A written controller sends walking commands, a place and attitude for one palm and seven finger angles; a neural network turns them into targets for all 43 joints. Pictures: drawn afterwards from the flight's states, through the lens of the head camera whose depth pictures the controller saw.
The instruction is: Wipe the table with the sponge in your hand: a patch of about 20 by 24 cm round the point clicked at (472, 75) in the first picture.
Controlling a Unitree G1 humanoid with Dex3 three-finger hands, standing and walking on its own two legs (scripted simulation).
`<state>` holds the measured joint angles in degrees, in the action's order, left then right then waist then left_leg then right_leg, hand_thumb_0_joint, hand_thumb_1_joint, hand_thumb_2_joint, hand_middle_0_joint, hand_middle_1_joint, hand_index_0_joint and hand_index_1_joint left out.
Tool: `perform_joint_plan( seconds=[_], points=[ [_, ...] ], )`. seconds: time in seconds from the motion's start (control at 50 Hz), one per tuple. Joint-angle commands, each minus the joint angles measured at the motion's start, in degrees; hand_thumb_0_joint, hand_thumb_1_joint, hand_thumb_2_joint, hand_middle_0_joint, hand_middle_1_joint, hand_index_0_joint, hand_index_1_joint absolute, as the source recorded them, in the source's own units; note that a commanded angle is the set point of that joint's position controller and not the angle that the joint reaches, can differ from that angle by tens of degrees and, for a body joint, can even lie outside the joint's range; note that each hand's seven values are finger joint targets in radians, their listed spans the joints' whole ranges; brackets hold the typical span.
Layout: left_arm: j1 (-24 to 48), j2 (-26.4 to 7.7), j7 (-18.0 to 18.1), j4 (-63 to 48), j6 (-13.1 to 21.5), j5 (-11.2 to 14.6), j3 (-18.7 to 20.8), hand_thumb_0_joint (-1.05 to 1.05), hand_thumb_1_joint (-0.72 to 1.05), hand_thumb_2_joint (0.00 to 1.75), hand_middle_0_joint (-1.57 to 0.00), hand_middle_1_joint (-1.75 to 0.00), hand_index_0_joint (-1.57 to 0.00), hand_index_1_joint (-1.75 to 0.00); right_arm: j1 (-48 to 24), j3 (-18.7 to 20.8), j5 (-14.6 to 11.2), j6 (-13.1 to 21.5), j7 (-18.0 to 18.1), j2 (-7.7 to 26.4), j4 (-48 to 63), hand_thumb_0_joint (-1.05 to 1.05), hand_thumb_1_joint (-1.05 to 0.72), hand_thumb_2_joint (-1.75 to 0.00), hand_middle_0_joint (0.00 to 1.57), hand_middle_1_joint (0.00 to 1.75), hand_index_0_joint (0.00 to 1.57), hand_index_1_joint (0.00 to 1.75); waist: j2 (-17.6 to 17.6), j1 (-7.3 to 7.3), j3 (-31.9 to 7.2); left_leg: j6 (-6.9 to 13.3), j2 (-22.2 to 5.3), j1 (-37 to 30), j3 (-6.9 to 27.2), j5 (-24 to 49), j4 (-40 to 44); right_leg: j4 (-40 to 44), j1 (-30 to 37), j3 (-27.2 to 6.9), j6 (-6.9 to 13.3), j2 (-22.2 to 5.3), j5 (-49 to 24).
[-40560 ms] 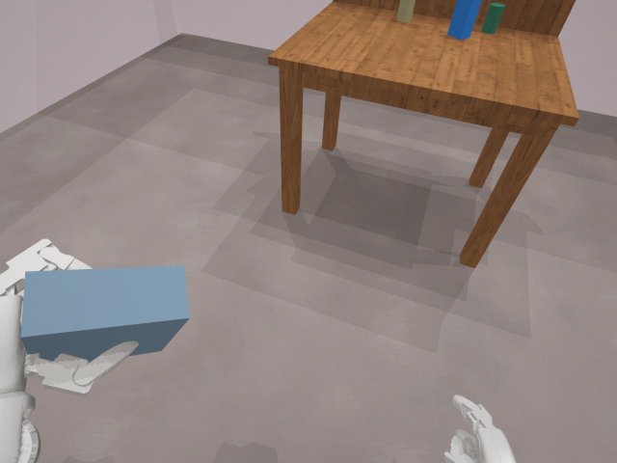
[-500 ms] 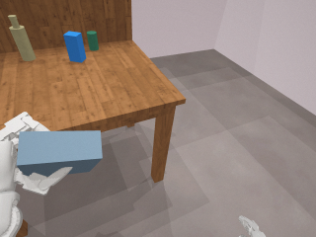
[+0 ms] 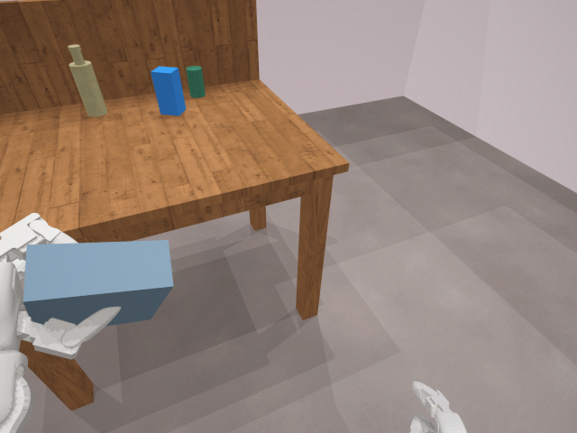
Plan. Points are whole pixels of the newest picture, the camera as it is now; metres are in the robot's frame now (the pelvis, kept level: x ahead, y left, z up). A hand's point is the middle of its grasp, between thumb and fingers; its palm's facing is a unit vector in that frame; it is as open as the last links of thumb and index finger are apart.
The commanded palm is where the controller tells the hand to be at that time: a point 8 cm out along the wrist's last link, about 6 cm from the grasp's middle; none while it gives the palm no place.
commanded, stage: stop stepping back and stand still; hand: left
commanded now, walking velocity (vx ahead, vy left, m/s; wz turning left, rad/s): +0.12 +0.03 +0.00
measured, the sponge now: (121, 287) +0.23 +0.20 +0.16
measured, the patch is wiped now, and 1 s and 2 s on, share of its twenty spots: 1.00 1.00 1.00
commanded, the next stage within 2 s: stand and wait in 0.38 s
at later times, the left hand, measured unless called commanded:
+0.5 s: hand (71, 309) +0.19 +0.23 +0.18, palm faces +0.40 -0.84 -0.38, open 9.3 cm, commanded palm +0.14 +0.28 +0.20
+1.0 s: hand (52, 275) +0.23 +0.27 +0.18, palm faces +0.38 -0.84 -0.39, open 9.3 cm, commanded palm +0.18 +0.31 +0.20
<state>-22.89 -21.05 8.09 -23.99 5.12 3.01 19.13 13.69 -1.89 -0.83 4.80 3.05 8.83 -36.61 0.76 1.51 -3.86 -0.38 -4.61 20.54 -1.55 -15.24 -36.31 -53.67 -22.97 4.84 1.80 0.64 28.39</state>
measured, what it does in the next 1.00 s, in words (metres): steps on the spot: right foot, then left foot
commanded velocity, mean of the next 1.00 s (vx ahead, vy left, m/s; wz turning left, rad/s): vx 0.03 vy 0.00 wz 0.00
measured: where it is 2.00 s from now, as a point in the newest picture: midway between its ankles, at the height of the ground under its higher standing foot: outside the picture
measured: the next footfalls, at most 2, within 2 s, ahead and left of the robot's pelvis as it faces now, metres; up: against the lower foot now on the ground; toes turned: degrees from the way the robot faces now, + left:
right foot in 0.04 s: +0.06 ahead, -0.08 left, +0.00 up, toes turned -1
left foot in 0.28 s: +0.07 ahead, +0.15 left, +0.00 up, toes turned +2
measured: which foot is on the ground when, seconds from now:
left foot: down 0.00-0.02, up 0.04-0.26, down 0.28-1.00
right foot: up 0.00-0.02, down 0.04-1.00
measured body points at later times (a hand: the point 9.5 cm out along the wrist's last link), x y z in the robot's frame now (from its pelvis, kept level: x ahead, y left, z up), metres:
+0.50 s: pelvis -0.01 +0.00 +0.00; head -0.03 -0.01 +0.45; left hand +0.16 +0.27 +0.20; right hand +0.15 -0.23 -0.09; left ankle +0.00 +0.14 -0.69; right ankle +0.02 -0.08 -0.72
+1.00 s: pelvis +0.02 +0.03 +0.02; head +0.03 +0.03 +0.46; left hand +0.21 +0.31 +0.20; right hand +0.22 -0.19 -0.06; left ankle +0.03 +0.15 -0.72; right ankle +0.02 -0.08 -0.72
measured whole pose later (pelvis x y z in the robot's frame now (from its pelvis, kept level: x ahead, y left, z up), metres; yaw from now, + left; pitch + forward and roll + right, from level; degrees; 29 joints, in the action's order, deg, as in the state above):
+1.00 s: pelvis +0.02 +0.03 +0.02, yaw +0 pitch +0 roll -1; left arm -27.4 -21.8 8.1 -29.9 6.2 3.6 18.6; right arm 8.1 -0.5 -0.7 3.1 3.4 11.4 -33.9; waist 0.6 -0.5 0.9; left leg 0.0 -1.9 14.5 -1.6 -14.6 -29.5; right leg -26.6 -11.7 1.4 0.5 1.1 14.4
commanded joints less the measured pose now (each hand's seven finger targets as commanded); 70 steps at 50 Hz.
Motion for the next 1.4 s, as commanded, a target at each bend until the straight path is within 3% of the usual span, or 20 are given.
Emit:
perform_joint_plan(
  seconds=[0.0,0.02,0.04,0.08,0.14,0.2,0.24,0.26,0.28,0.32,0.36,0.38,0.4,0.42,0.48,0.54,0.6,0.7,0.84,1.38],
  points=[
    [1.92,-10.04,0.05,-15.1,2.87,-0.24,5.12,0.0,0.1,1.3,-1.2,-1.6,-1.2,-1.6,-9.46,3.83,0.3,1.08,0.57,7.63,9.59,0.0,-0.9,-0.9,0.2,0.3,0.2,0.3,-21.44,-3.89,4.25,1.07,4.55,25.41,-3.16,-17.75,-25.71,42.67,18.97,-27.06,7.29,-12.55,5.71],
    [5.63,-12.73,-0.13,-18.6,3.73,0.45,6.96,0.0,0.1,1.3,-1.2,-1.6,-1.2,-1.6,-9.98,3.41,0.31,2.11,0.66,9.38,10.55,0.0,-0.9,-0.9,0.2,0.3,0.2,0.3,-18.12,-1.74,4.17,0.0,4.04,24.41,3.72,-10.69,-36.63,48.31,11.43,-40.18,8.91,-20.45,1.03],
    [10.06,-13.69,-0.1,-21.86,5.08,0.77,8.08,0.0,0.1,1.3,-1.2,-1.6,-1.2,-1.6,-11.02,2.44,0.81,3.34,0.38,7.02,9.09,0.0,-0.9,-0.9,0.2,0.3,0.2,0.3,-7.07,-0.64,0.67,-0.08,1.71,20.98,5.24,-6.4,-38.07,46.92,7.95,-38.13,10.6,-21.15,7.36],
    [7.37,-11.98,-0.26,-18.88,5.11,0.88,7.19,0.0,0.1,1.3,-1.2,-1.6,-1.2,-1.6,-7.61,3.92,0.35,2.93,0.84,8.84,7.01,0.0,-0.9,-0.9,0.2,0.3,0.2,0.3,-3.02,0.08,3.21,-0.06,-0.26,15.53,5.1,-3.98,-31.13,45.24,2.41,-30.27,9.9,-18.49,8.45],
    [5.61,-10.41,0.68,-14.82,5.14,0.58,6.23,0.0,0.1,1.3,-1.2,-1.6,-1.2,-1.6,-8.96,2.77,0.26,2.83,2.44,7.48,7.72,0.0,-0.9,-0.9,0.2,0.3,0.2,0.3,-6.2,-0.76,1.3,1.21,0.3,0.34,-0.54,-5.47,-9.19,40.79,-0.13,-17.41,6.64,-14.44,4.77],
    [5.97,-8.83,2.19,-12.59,4.74,0.43,4.64,0.0,0.1,1.3,-1.2,-1.6,-1.2,-1.6,-8.56,2.87,0.83,3.51,3.58,8.28,8.24,0.0,-0.9,-0.9,0.2,0.3,0.2,0.3,-4.75,-1.15,-1.11,2.47,3.54,-12.0,-4.92,-6.47,6.95,35.44,0.3,-13.92,4.54,-10.66,8.22],
    [6.33,-7.17,2.22,-13.66,4.57,0.77,3.28,0.0,0.1,1.3,-1.2,-1.6,-1.2,-1.6,-8.4,3.42,0.64,3.53,3.61,10.67,9.36,0.0,-0.9,-0.9,0.2,0.3,0.2,0.3,6.77,-1.15,0.25,7.31,-5.72,-16.01,11.59,-15.11,16.61,21.67,-5.64,-9.46,0.66,-3.48,3.68],
    [7.36,-7.32,2.26,-14.45,4.38,0.37,3.53,0.0,0.1,1.3,-1.2,-1.6,-1.2,-1.6,-8.13,3.4,0.21,3.16,3.31,11.45,9.89,0.0,-0.9,-0.9,0.2,0.3,0.2,0.3,11.39,-1.34,0.86,9.5,-11.56,-14.02,19.77,-19.85,21.61,12.59,-6.64,-2.77,-1.83,0.46,-0.11],
    [7.7,-9.12,2.27,-13.75,4.15,-0.03,5.16,0.0,0.1,1.3,-1.2,-1.6,-1.2,-1.6,-8.13,3.63,-0.32,3.24,3.05,10.65,9.52,0.0,-0.9,-0.9,0.2,0.3,0.2,0.3,12.11,-1.14,1.02,10.37,-13.31,-6.49,21.25,-26.97,25.04,6.03,-3.31,-2.9,-2.82,0.05,0.15],
    [5.21,-9.73,1.64,-16.01,3.98,-0.36,6.06,0.0,0.1,1.3,-1.2,-1.6,-1.2,-1.6,-8.59,3.8,-0.4,3.73,1.96,10.01,9.72,0.0,-0.9,-0.9,0.2,0.3,0.2,0.3,16.15,-1.45,2.35,8.67,-10.39,4.51,15.54,-28.6,24.54,9.13,5.76,-3.05,-2.06,-1.04,-2.32],
    [0.03,-8.84,1.56,-15.95,3.58,-0.53,5.39,0.0,0.1,1.3,-1.2,-1.6,-1.2,-1.6,-9.87,3.1,0.02,3.58,1.05,9.32,9.57,0.0,-0.9,-0.9,0.2,0.3,0.2,0.3,8.98,-2.38,2.93,5.46,-5.7,10.35,7.64,-23.3,14.31,23.37,16.49,-1.97,-1.06,-0.18,-6.35],
    [-0.02,-9.4,1.36,-16.72,3.71,-0.62,5.47,0.0,0.1,1.3,-1.2,-1.6,-1.2,-1.6,-9.96,3.67,0.4,3.3,0.89,9.25,9.9,0.0,-0.9,-0.9,0.2,0.3,0.2,0.3,-2.42,-2.44,3.92,3.22,0.05,13.54,2.03,-18.37,0.36,32.69,16.94,-10.98,1.66,-4.12,-2.4],
    [0.51,-10.71,1.35,-17.41,3.76,-0.41,6.24,0.0,0.1,1.3,-1.2,-1.6,-1.2,-1.6,-9.71,4.39,0.45,3.24,0.51,8.75,9.83,0.0,-0.9,-0.9,0.2,0.3,0.2,0.3,-17.58,-1.86,2.55,1.11,3.9,14.32,-0.89,-12.02,-15.68,41.81,13.95,-31.45,6.36,-15.13,3.2],
    [3.82,-11.43,1.33,-20.04,4.32,-0.37,6.52,0.0,0.1,1.3,-1.2,-1.6,-1.2,-1.6,-9.8,4.52,0.46,3.33,-0.02,9.55,9.02,0.0,-0.9,-0.9,0.2,0.3,0.2,0.3,-13.02,-1.35,2.27,0.44,2.8,12.83,2.21,-9.22,-22.29,43.65,11.26,-34.24,8.56,-18.56,0.25],
    [3.44,-12.15,1.53,-19.1,5.7,0.58,8.35,0.0,0.1,1.3,-1.2,-1.6,-1.2,-1.6,-8.48,3.58,0.29,3.3,0.47,8.42,8.05,0.0,-0.9,-0.9,0.2,0.3,0.2,0.3,-3.67,-0.99,0.77,0.68,0.32,5.98,3.15,-7.87,-11.97,37.65,11.19,-22.89,8.51,-17.5,-17.49],
    [1.49,-9.8,2.09,-14.75,5.73,0.63,7.01,0.0,0.1,1.3,-1.2,-1.6,-1.2,-1.6,-8.96,3.07,0.44,2.65,1.63,8.0,8.37,0.0,-0.9,-0.9,0.2,0.3,0.2,0.3,-2.87,-1.04,-1.53,1.45,2.36,-8.67,-0.17,1.3,6.42,32.59,8.42,-14.33,3.84,-11.37,-15.75],
    [1.72,-8.77,2.06,-14.43,5.42,0.57,5.88,0.0,0.1,1.3,-1.2,-1.6,-1.2,-1.6,-10.26,4.0,0.09,2.08,1.97,10.56,9.79,0.0,-0.9,-0.9,0.2,0.3,0.2,0.3,4.32,-2.47,-0.23,4.56,-4.47,-9.43,10.69,-0.7,13.89,28.65,5.78,-9.61,-0.98,-3.17,-11.48],
    [1.34,-8.99,1.21,-16.3,4.81,0.11,5.42,0.0,0.1,1.3,-1.2,-1.6,-1.2,-1.6,-9.95,3.57,0.14,2.46,1.41,9.72,9.89,0.0,-0.9,-0.9,0.2,0.3,0.2,0.3,1.0,-1.85,-1.17,3.05,-1.47,-6.52,6.13,8.44,10.09,30.1,11.58,-9.6,-0.83,-3.74,-22.2],
    [-1.86,-9.86,1.62,-19.39,4.84,0.36,6.71,0.0,0.1,1.3,-1.2,-1.6,-1.2,-1.6,-9.47,3.94,0.28,2.12,1.08,9.7,10.58,0.0,-0.9,-0.9,0.2,0.3,0.2,0.3,4.25,-1.92,-6.46,2.18,-2.26,-11.74,5.37,23.41,9.39,27.46,15.08,-7.75,-1.09,-3.49,-32.78],
    [0.26,-8.46,1.9,-16.49,5.07,0.2,5.35,0.0,0.1,1.3,-1.2,-1.6,-1.2,-1.6,-10.44,3.54,0.69,1.52,1.51,9.96,10.5,0.0,-0.9,-0.9,0.2,0.3,0.2,0.3,4.16,-1.91,-2.85,1.73,-0.66,-6.16,5.69,3.24,15.6,31.91,14.06,-6.88,-1.39,-2.02,-21.31]
  ],
)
